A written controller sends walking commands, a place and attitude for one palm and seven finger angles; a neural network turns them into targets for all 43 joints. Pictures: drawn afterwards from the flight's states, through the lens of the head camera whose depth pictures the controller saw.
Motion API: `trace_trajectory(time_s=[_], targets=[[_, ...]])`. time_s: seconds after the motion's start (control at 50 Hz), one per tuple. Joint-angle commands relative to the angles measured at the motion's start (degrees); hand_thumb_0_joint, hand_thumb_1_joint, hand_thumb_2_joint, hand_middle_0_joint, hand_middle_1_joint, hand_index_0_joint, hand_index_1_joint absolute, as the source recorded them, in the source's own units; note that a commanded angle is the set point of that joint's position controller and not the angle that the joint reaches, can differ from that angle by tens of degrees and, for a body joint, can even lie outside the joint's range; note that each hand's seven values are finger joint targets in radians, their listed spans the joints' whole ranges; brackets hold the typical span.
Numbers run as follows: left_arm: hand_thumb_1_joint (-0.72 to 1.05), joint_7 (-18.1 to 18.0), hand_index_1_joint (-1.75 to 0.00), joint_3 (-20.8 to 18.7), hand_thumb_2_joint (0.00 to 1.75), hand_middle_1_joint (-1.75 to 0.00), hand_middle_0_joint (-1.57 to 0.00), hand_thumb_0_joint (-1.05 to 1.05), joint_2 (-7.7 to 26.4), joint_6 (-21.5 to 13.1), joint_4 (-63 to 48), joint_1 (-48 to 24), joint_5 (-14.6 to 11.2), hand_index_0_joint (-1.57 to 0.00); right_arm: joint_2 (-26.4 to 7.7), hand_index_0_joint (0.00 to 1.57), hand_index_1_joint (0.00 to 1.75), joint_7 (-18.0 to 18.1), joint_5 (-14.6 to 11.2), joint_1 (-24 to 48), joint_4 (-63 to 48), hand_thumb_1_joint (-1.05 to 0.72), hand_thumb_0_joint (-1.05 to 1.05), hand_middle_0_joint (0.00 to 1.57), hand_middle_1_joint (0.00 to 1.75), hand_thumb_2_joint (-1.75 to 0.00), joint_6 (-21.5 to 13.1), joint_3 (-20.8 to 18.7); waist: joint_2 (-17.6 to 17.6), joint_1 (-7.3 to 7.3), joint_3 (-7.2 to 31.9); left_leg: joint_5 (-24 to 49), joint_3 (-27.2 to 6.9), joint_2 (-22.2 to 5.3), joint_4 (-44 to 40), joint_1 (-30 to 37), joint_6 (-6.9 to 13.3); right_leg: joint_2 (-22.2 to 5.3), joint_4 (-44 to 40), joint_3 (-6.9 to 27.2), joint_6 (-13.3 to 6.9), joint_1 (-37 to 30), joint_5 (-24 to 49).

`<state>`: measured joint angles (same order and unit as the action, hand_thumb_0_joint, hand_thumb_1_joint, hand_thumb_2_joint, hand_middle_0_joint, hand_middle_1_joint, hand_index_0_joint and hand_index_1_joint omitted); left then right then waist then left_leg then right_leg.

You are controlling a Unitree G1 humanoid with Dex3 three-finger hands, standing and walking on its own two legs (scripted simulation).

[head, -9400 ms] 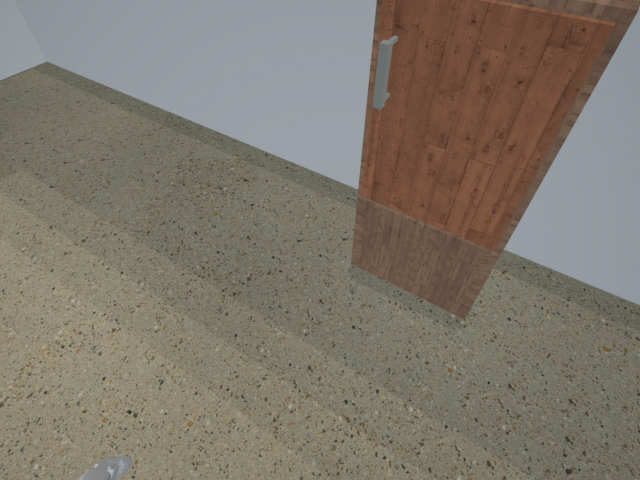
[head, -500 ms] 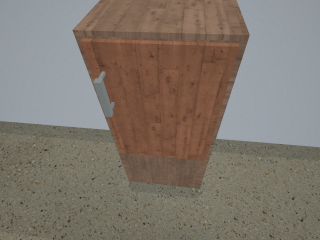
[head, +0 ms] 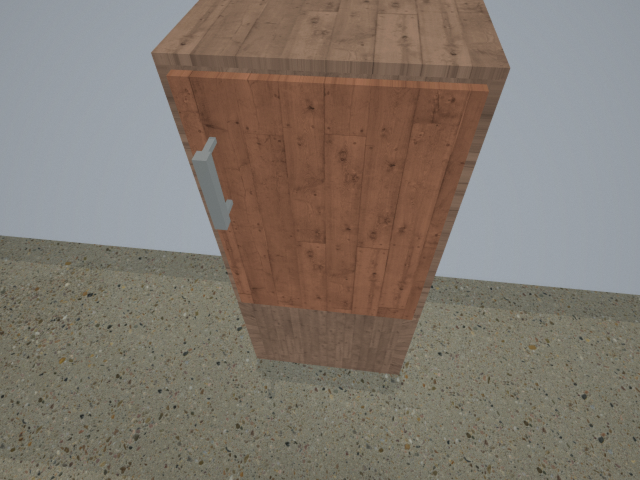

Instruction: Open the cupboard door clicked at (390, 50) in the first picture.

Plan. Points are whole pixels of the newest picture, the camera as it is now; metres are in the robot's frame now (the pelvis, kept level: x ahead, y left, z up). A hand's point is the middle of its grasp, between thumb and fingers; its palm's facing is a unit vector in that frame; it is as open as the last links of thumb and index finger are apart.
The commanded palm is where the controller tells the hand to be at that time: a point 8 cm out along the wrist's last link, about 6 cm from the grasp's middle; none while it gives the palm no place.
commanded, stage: raise the hand with hooked fingers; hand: left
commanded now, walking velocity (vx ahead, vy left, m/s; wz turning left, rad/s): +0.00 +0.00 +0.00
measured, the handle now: (216, 185) +0.53 +0.21 +0.05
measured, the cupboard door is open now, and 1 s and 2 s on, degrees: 0 0 0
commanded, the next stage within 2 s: none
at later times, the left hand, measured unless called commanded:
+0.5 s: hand (141, 461) +0.15 +0.23 -0.03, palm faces +0.03 -1.00 -0.02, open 9.4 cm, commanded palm +0.14 +0.28 -0.02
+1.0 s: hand (108, 394) +0.20 +0.27 +0.01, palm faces -0.04 -1.00 -0.06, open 12.4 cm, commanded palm +0.18 +0.33 +0.03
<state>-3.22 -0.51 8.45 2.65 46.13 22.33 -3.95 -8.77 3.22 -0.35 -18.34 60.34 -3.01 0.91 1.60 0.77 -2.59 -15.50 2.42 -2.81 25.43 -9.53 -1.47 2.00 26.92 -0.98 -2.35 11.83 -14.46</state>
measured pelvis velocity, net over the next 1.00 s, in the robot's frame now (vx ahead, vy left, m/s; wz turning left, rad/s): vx -0.03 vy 0.05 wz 0.04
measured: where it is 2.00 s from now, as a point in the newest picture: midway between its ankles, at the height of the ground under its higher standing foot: outside the picture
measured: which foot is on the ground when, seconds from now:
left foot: down 0.00-1.00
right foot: down 0.00-1.00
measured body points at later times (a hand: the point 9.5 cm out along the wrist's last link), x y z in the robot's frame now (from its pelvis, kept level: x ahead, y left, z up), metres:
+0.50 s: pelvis -0.04 +0.03 -0.08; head +0.01 +0.06 +0.37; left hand +0.14 +0.28 -0.03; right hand +0.22 -0.17 -0.11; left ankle -0.02 +0.14 -0.74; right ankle +0.00 -0.09 -0.74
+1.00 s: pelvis -0.03 +0.05 -0.05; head +0.01 +0.07 +0.40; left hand +0.20 +0.32 +0.02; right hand +0.14 -0.20 -0.12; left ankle -0.02 +0.14 -0.74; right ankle +0.00 -0.09 -0.74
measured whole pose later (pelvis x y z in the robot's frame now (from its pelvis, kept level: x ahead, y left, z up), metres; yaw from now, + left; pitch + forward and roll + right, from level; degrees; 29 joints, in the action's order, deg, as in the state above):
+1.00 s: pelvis -0.03 +0.05 -0.05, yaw +3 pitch +9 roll -2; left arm 21.3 -14.4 18.6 -14.8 1.4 15.5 -17.9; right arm -16.4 3.8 -2.5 -16.7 31.0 -12.9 1.0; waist 1.2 -1.0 5.0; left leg -26.5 0.2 -0.1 55.4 -38.0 2.2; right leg -1.4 51.4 -2.8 1.4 36.5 -23.9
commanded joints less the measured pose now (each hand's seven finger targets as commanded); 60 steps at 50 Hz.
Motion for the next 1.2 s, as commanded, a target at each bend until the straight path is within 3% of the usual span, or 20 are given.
trace_trajectory(time_s=[0.0, 0.02, 0.04, 0.06, 0.08, 0.12, 0.16, 0.2, 0.26, 0.3, 0.36, 0.38, 0.46, 0.5, 0.58, 0.62, 0.68, 0.78, 0.92, 1.18], targets=[[0.81, -2.4, -0.36, 4.2, 0.86, -0.36, -0.21, 0.00, -2.0, -8.8, -43.1, -4.1, -6.8, -0.21, -9.8, 0.20, 0.30, 2.9, -3.1, 6.9, -17.0, -0.90, 0.00, 0.20, 0.30, -0.90, -14.5, -2.3, 0.6, -2.91, 7.4, 9.2, -1.6, 1.4, 1.0, -1.4, 3.2, -3.1, -0.6, -0.6, 1.8, 3.4, 6.1], [0.78, -1.5, -0.37, 1.4, 0.85, -0.37, -0.21, 0.00, 2.1, -11.8, -45.3, -8.6, -7.8, -0.21, -12.0, 0.20, 0.30, 3.0, -3.0, 8.7, -19.7, -0.90, 0.00, 0.20, 0.30, -0.90, -15.7, -3.0, -5.4, -4.39, 1.0, 3.6, -2.8, 1.9, 3.2, -5.1, 3.8, -3.2, -1.4, -0.7, 2.8, 10.0, 0.0], [0.76, 0.2, -0.39, -0.6, 0.84, -0.39, -0.21, 0.00, 4.2, -14.8, -44.5, -8.2, -8.0, -0.21, -13.3, 0.20, 0.30, 2.9, -2.1, 7.4, -20.7, -0.90, 0.00, 0.20, 0.30, -0.90, -16.5, -3.9, -11.1, -5.16, 2.1, 0.5, -2.4, 2.5, 6.0, -7.4, 3.8, -3.5, -1.4, -0.8, 3.3, 14.0, -6.7], [0.74, 2.3, -0.40, -1.6, 0.83, -0.40, -0.21, 0.00, 3.3, -18.0, -40.7, -6.5, -8.2, -0.21, -13.2, 0.20, 0.30, 2.7, -1.3, 7.4, -22.2, -0.90, 0.00, 0.20, 0.30, -0.90, -17.0, -4.3, -15.0, -5.02, 0.3, -2.1, -2.5, 3.0, 9.0, -12.0, 3.5, -3.4, 0.2, -0.9, 3.5, 18.3, -12.1], [0.71, 5.0, -0.42, -2.7, 0.82, -0.42, -0.21, 0.00, 2.7, -21.3, -36.3, -3.6, -8.2, -0.21, -13.0, 0.20, 0.30, 1.8, -1.1, 7.7, -24.3, -0.90, 0.00, 0.20, 0.30, -0.90, -17.5, -4.7, -12.6, -3.27, 0.2, -3.2, -2.5, 3.9, 11.4, -15.9, 2.7, -3.8, 2.8, -0.2, 3.0, 20.0, -13.9], [0.67, 11.5, -0.45, -5.2, 0.80, -0.45, -0.22, 0.00, 1.8, -28.8, -32.5, 7.3, -9.6, -0.22, -12.4, 0.20, 0.30, -0.1, -0.4, 9.4, -28.5, -0.90, 0.00, 0.20, 0.30, -0.90, -17.8, -5.6, -16.1, 1.14, 5.5, -3.4, -1.9, 4.5, 16.0, -23.1, 1.6, -3.4, 9.4, 0.2, 2.2, 20.0, -13.1], [0.62, 19.0, -0.48, -7.2, 0.78, -0.48, -0.22, 0.00, 2.7, -36.1, -32.6, 11.4, -11.0, -0.22, -12.5, 0.20, 0.30, -2.2, -0.4, 10.5, -31.8, -0.90, 0.00, 0.20, 0.30, -0.90, -17.2, -6.4, -13.4, 2.50, 9.6, -1.1, -1.3, 5.2, 21.2, -27.9, 1.0, -3.5, 16.1, 0.8, 1.4, 19.1, -4.7], [0.57, 26.3, -0.51, -12.0, 0.76, -0.51, -0.22, 0.00, 9.2, -40.6, -34.8, 9.8, -10.9, -0.22, -13.2, 0.20, 0.30, -3.7, -0.5, 10.7, -35.1, -0.90, 0.00, 0.20, 0.30, -0.90, -16.1, -7.0, -8.4, 2.95, 15.2, 2.6, -1.0, 5.5, 25.9, -30.7, 1.0, -4.3, 21.9, 3.0, 0.7, 17.2, 5.1], [0.50, 28.4, -0.55, -13.3, 0.73, -0.55, -0.23, 0.00, 9.9, -35.4, -43.7, 6.6, -13.4, -0.23, -13.1, 0.20, 0.30, -3.1, -1.4, 12.8, -41.1, -0.90, 0.00, 0.20, 0.30, -0.90, -13.2, -6.7, -2.2, 3.54, 18.1, 1.7, 0.6, 5.6, 26.9, -30.6, 2.0, -3.2, 23.8, 2.4, 0.7, 19.7, 1.3], [0.46, 26.5, -0.58, -13.4, 0.71, -0.58, -0.23, 0.00, 10.9, -32.3, -52.8, -0.8, -14.5, -0.23, -13.1, 0.20, 0.30, -2.6, -1.4, 11.6, -43.1, -0.90, 0.00, 0.20, 0.30, -0.90, -11.7, -6.1, 1.4, 1.92, 18.5, -0.5, -0.9, 4.8, 27.3, -29.8, 2.3, -2.2, 24.6, 1.6, 0.6, 23.1, -3.1], [0.39, 22.0, -0.63, -10.0, 0.68, -0.63, -0.24, 0.00, 9.6, -31.8, -65.6, -6.2, -12.6, -0.24, -12.2, 0.20, 0.30, -1.7, -0.8, 8.4, -43.5, -0.90, 0.00, 0.20, 0.30, -0.90, -10.7, -5.1, 5.3, -1.21, 19.9, 1.1, -3.3, 3.1, 27.9, -26.1, 2.8, -1.2, 26.1, -0.8, 0.6, 26.8, -1.1], [0.36, 21.4, -0.64, -8.5, 0.67, -0.64, -0.24, 0.00, 10.4, -32.1, -69.5, -10.6, -12.1, -0.24, -12.7, 0.20, 0.30, -1.4, -0.4, 7.8, -43.2, -0.90, 0.00, 0.20, 0.30, -0.90, -10.6, -4.4, 5.4, -2.77, 19.1, 1.5, -4.5, 2.6, 28.6, -25.6, 3.0, -0.6, 27.2, -1.3, 0.4, 28.8, -0.9], [0.27, 21.4, -0.70, -6.4, 0.63, -0.70, -0.25, 0.00, 10.2, -30.1, -65.3, -9.3, -10.0, -0.25, -12.9, 0.20, 0.30, -0.5, -0.8, 6.6, -41.0, -0.90, 0.00, 0.20, 0.30, -0.90, -11.3, -3.5, 4.7, -4.40, 17.8, -3.0, -6.3, 1.9, 27.6, -25.9, 2.8, -0.4, 25.5, -2.7, 0.7, 31.7, -6.1], [0.22, 22.9, -0.74, -7.1, 0.61, -0.74, -0.25, 0.00, 11.4, -27.0, -62.1, -10.0, -10.1, -0.25, -13.4, 0.20, 0.30, -0.1, -1.2, 6.9, -40.6, -0.90, 0.00, 0.20, 0.30, -0.90, -11.2, -3.0, 2.9, -4.22, 17.9, -5.6, -7.1, 2.1, 26.6, -26.9, 2.6, -0.1, 25.0, -3.1, 0.8, 31.1, -8.1], [0.13, 24.1, -0.80, -13.6, 0.57, -0.80, -0.25, 0.00, 15.2, -20.2, -57.9, -6.4, -12.1, -0.25, -13.3, 0.20, 0.30, 0.4, -1.8, 8.4, -41.0, -0.90, 0.00, 0.20, 0.30, -0.90, -10.9, -2.3, 2.5, -0.82, 20.9, -4.0, -7.3, 2.5, 23.2, -26.0, 2.2, -0.2, 23.5, -3.9, 0.5, 25.2, -7.1], [0.08, 23.5, -0.82, -14.9, 0.55, -0.82, -0.26, 0.00, 15.1, -19.2, -60.9, -5.9, -13.3, -0.26, -12.5, 0.20, 0.30, 0.5, -1.8, 8.6, -41.2, -0.90, 0.00, 0.20, 0.30, -0.90, -11.2, -2.2, 2.4, -0.10, 23.5, -0.6, -6.9, 2.3, 22.2, -23.7, 2.0, -0.5, 22.9, -4.3, 0.7, 22.9, -4.8], [0.01, 22.1, -0.87, -16.9, 0.52, -0.87, -0.26, 0.00, 15.8, -19.5, -60.0, -5.5, -14.5, -0.26, -12.2, 0.20, 0.30, 0.4, -1.5, 8.8, -40.6, -0.90, 0.00, 0.20, 0.30, -0.90, -11.7, -1.8, 0.0, 0.44, 20.7, 1.3, -7.4, 2.0, 20.9, -24.0, 1.5, -0.1, 22.5, -5.0, 0.4, 21.9, -3.8], [-0.10, 22.6, -0.94, -16.9, 0.47, -0.94, -0.27, 0.00, 16.1, -21.5, -57.3, -8.3, -14.4, -0.27, -13.4, 0.20, 0.30, 0.2, -1.7, 7.2, -39.6, -0.90, 0.00, 0.20, 0.30, -0.90, -12.7, -2.1, 0.9, -0.76, 16.8, -1.3, -6.9, 2.1, 19.5, -24.3, 1.4, -0.3, 20.9, -4.7, 0.5, 22.9, -5.6], [-0.27, 24.6, -1.05, -19.4, 0.40, -1.05, -0.28, 0.00, 19.7, -21.4, -57.5, -12.8, -15.1, -0.28, -14.4, 0.20, 0.30, 0.8, -2.3, 5.4, -38.9, -0.90, 0.00, 0.20, 0.30, -0.90, -13.8, -2.5, 3.8, -0.91, 19.0, 1.8, -6.4, 1.9, 18.0, -19.4, 1.5, -0.6, 18.7, -4.1, 0.6, 20.0, -3.0], [-0.50, 30.7, -1.20, -25.3, 0.30, -1.20, -0.30, 0.00, 26.8, -16.9, -46.4, -25.8, -17.5, -0.30, -15.3, 0.20, 0.30, 2.1, -2.5, 5.6, -37.7, -0.90, 0.00, 0.20, 0.30, -0.90, -13.0, -1.4, 3.0, -1.06, 16.8, 5.5, -5.0, 2.7, 16.2, -16.2, 2.3, -0.1, 14.0, -2.7, 0.5, 13.8, 3.7]])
